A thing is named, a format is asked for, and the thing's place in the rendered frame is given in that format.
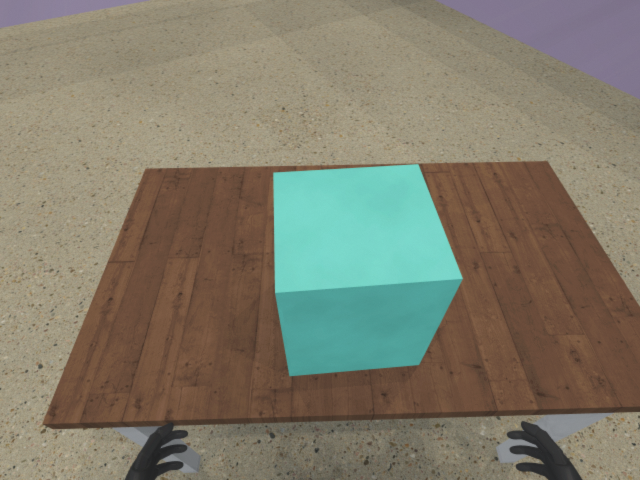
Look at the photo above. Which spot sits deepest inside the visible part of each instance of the left robot hand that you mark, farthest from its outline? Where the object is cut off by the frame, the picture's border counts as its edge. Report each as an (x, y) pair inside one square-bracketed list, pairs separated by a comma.
[(145, 465)]

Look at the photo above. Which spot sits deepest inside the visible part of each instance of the right robot hand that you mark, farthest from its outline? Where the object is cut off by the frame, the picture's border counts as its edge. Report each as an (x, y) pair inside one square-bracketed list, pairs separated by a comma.
[(557, 465)]

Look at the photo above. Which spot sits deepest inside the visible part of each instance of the table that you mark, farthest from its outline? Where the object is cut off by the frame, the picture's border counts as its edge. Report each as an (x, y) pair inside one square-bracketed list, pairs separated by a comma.
[(184, 324)]

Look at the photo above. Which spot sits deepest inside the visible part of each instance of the carton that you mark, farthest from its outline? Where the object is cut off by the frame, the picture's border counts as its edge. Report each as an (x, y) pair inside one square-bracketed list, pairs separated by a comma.
[(364, 272)]

